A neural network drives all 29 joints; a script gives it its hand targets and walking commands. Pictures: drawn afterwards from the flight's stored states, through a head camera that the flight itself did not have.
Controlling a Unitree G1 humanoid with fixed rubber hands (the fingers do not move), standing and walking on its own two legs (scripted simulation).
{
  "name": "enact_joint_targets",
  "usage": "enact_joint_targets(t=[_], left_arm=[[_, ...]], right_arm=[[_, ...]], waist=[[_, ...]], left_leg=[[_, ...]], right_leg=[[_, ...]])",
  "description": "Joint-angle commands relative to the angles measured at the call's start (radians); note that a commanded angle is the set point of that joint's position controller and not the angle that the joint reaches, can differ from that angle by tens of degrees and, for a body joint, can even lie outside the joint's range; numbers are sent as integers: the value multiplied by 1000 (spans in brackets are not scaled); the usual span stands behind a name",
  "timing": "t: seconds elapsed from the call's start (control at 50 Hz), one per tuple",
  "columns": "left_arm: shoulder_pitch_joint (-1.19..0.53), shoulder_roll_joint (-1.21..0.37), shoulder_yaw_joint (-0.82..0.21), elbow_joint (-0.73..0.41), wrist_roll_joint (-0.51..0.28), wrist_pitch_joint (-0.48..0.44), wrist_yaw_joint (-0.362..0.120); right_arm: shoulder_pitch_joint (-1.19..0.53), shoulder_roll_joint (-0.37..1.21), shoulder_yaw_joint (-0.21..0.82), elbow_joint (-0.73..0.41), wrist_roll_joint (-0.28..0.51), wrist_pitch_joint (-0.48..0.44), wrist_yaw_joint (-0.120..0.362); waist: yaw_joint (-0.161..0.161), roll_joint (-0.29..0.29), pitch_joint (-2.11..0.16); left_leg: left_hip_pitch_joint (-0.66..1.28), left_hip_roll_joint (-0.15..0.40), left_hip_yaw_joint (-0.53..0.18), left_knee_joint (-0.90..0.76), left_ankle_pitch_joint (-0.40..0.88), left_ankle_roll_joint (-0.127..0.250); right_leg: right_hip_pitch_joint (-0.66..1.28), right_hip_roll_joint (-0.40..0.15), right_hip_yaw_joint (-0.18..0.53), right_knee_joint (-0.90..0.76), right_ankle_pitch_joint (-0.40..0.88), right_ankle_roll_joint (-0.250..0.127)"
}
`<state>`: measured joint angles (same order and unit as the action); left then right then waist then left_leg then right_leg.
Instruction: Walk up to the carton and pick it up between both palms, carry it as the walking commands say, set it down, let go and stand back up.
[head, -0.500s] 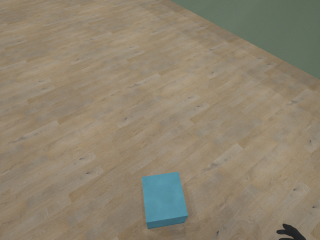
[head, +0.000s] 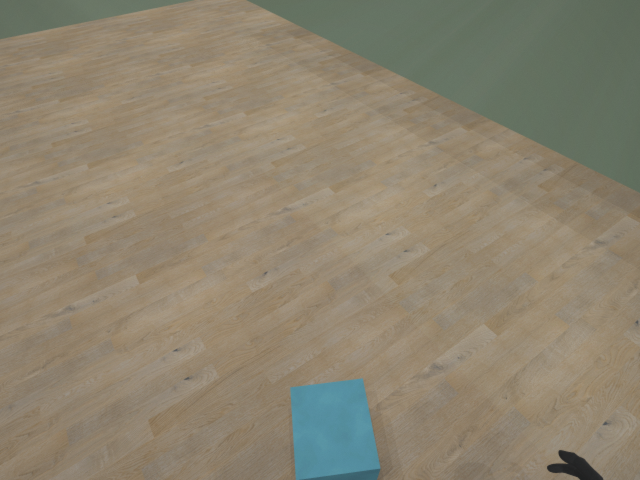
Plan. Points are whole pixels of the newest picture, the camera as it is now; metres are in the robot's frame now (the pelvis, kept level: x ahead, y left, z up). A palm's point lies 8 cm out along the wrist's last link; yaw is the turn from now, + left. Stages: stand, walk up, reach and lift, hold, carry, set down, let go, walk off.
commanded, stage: walk up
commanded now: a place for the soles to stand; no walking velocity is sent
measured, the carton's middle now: (332, 436) +0.40 +0.01 -0.69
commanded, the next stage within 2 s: reach and lift in 1.04 s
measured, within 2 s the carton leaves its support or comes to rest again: neither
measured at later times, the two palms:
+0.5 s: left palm out of the picture +0.13 +0.29 -0.10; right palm out of the picture +0.11 -0.35 -0.10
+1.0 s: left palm out of the picture +0.11 +0.30 -0.11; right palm out of the picture +0.13 -0.34 -0.10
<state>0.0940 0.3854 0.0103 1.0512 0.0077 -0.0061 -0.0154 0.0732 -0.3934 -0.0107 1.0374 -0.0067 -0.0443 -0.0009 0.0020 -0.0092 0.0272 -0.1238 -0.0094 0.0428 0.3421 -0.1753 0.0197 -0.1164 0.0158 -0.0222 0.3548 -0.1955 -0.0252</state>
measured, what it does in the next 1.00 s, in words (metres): stands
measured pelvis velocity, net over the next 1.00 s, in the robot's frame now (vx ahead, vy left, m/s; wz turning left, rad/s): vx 0.02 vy -0.02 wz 0.06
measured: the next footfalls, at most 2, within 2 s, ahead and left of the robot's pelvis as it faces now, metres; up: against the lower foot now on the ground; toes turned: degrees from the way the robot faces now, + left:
none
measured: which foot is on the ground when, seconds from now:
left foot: down 0.00-1.00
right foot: down 0.00-1.00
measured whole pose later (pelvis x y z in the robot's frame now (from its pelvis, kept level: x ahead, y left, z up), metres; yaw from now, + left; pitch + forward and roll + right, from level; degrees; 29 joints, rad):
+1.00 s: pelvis +0.02 -0.02 -0.01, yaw +3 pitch -2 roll +0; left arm 0.10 0.41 0.06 0.92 0.02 0.03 -0.03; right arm 0.14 -0.42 -0.01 0.97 -0.02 -0.03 -0.03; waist 0.00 -0.02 0.06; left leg -0.19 0.01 -0.02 0.48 -0.26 -0.01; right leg -0.14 0.03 -0.09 0.45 -0.28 -0.06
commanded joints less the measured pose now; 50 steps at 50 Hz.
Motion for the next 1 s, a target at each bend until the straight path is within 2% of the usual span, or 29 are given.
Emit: enact_joint_targets(t=[0.0,0.06,0.08,0.12,0.14,0.16,0.24,0.28,0.3,0.32,0.36,0.4,0.42,0.44,0.5,0.52,0.54,0.58,0.66,0.68,0.72,0.74,0.78,0.82,0.86,0.88,0.94,0.96,0.98], left_arm=[[-57,186,43,-44,11,-3,-2],[-58,185,46,-55,7,-6,-4],[-46,184,47,-64,8,-6,-3],[-46,196,51,-65,10,-7,-2],[-65,192,54,-69,9,-3,0],[-57,191,53,-80,9,-5,-2],[-26,205,63,-90,6,0,5],[-23,188,58,-106,8,4,4],[-38,205,65,-114,3,8,4],[-47,198,69,-112,3,9,4],[-36,203,71,-120,8,14,6],[-29,196,65,-126,9,16,3],[-31,200,73,-125,5,19,4],[-33,194,70,-135,8,19,4],[-50,201,71,-149,8,19,-2],[-45,206,71,-155,5,21,-2],[-50,201,79,-155,10,22,-1],[-42,196,72,-158,8,18,0],[-63,204,80,-169,10,22,-4],[-48,201,80,-178,9,22,-4],[-33,205,81,-181,10,21,-3],[-32,207,89,-180,9,23,-2],[-37,217,88,-182,9,23,-4],[-39,209,85,-190,9,25,-4],[-36,205,88,-194,11,27,-4],[-46,201,88,-201,9,26,-6],[-22,196,85,-195,9,27,-8],[-27,196,82,-206,8,25,-9],[-25,194,85,-199,13,25,-9]], right_arm=[[-10,-194,-42,-30,-9,-16,-18],[0,-196,-40,-31,-6,-16,-21],[-9,-201,-45,-33,-7,-16,-20],[17,-207,-41,-27,-5,-13,-21],[24,-208,-45,-27,-5,-13,-24],[28,-200,-42,-31,-5,-13,-24],[30,-204,-42,-35,-6,-7,-29],[20,-199,-36,-49,-7,-7,-31],[35,-200,-39,-47,-2,-6,-31],[40,-210,-39,-45,-6,-2,-35],[59,-210,-41,-63,-9,4,-36],[29,-206,-41,-67,-10,2,-32],[44,-206,-37,-68,-8,4,-36],[41,-217,-39,-74,-11,4,-37],[41,-211,-39,-76,-9,7,-35],[40,-222,-38,-79,-4,5,-32],[47,-220,-39,-81,-11,5,-36],[40,-204,-42,-83,-10,8,-33],[47,-219,-43,-92,-11,10,-35],[47,-226,-44,-100,-10,8,-32],[46,-217,-36,-101,-9,5,-33],[56,-222,-39,-106,-11,7,-36],[47,-228,-43,-110,-8,12,-37],[53,-229,-42,-118,-10,9,-35],[60,-223,-41,-121,-12,6,-37],[57,-223,-39,-118,-12,5,-35],[51,-233,-41,-124,-18,5,-37],[55,-237,-45,-128,-10,5,-36],[54,-235,-37,-120,-13,4,-37]], waist=[[-12,-24,-23],[-11,-10,-31],[-1,22,-38],[-6,-27,-27],[-11,1,-48],[-15,-22,-51],[-3,-15,-63],[3,-31,-91],[-8,-30,-78],[-8,13,-58],[-13,-24,-54],[2,-6,-73],[4,-27,-50],[5,-1,-65],[-6,-24,-36],[-9,11,-42],[-4,-17,-40],[-1,-1,-57],[-7,-12,-52],[-5,8,-48],[-1,-35,-83],[-2,-29,-73],[-1,0,-50],[-6,18,-58],[-2,-12,-54],[-6,8,-54],[7,-5,-53],[7,34,-67],[8,-3,-49]], left_leg=[[12,152,-140,-70,-6,17],[-2,133,-122,-46,23,13],[7,125,-102,-37,28,15],[-11,123,-105,-13,57,14],[-10,127,-101,-18,53,9],[-1,125,-103,-12,68,9],[-24,117,-74,22,162,13],[-13,121,-86,32,180,19],[-14,124,-84,35,186,13],[-26,126,-83,41,196,12],[-20,136,-98,58,222,26],[-22,130,-89,53,217,20],[-49,132,-99,55,221,25],[-45,134,-89,67,219,20],[-46,124,-89,66,176,12],[-40,126,-98,71,163,13],[-62,129,-104,68,180,19],[-36,120,-87,72,187,17],[-56,123,-95,79,177,20],[-47,120,-99,88,199,23],[-39,123,-112,85,194,25],[-49,128,-114,90,178,38],[-67,114,-92,100,165,27],[-68,112,-99,98,164,29],[-65,116,-114,102,170,33],[-38,119,-122,96,177,30],[-50,143,-152,90,206,48],[-45,137,-148,81,203,38],[-64,139,-154,75,195,43]], right_leg=[[-68,-143,140,-96,-3,-28],[-49,-151,145,-102,2,-33],[-66,-157,157,-101,13,-39],[-48,-158,138,-107,24,-35],[-31,-166,137,-95,26,-39],[-16,-166,129,-96,55,-36],[32,-160,111,-36,235,-46],[39,-169,117,-38,245,-49],[27,-164,92,-35,212,-37],[24,-158,101,-25,223,-41],[8,-149,91,-11,243,-42],[27,-156,84,-5,226,-40],[32,-157,90,-14,216,-37],[39,-161,99,-20,222,-40],[0,-164,98,-20,174,-49],[-8,-157,90,-13,178,-39],[13,-154,82,-16,163,-44],[10,-155,84,-15,185,-32],[21,-162,81,-21,142,-46],[13,-149,81,-7,180,-45],[30,-153,68,0,180,-39],[28,-148,73,5,174,-43],[20,-158,78,-14,111,-49],[23,-159,78,1,148,-58],[8,-151,64,6,115,-49],[-10,-148,76,5,109,-48],[7,-135,52,20,126,-37],[18,-139,64,13,109,-41],[25,-137,57,11,101,-42]])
